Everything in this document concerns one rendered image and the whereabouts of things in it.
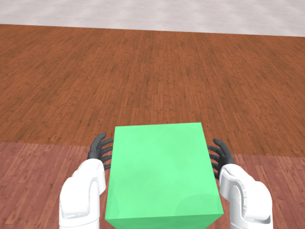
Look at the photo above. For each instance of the robot right forearm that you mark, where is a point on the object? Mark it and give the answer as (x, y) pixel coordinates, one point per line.
(250, 201)

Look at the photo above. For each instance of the carton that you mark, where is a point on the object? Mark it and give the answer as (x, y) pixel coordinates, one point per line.
(161, 177)

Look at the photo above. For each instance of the robot left forearm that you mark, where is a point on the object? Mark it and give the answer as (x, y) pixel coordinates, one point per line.
(80, 197)

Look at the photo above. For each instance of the robot left hand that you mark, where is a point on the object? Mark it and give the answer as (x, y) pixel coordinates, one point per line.
(96, 150)

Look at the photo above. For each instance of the robot right hand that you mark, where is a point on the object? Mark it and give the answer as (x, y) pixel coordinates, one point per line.
(224, 157)

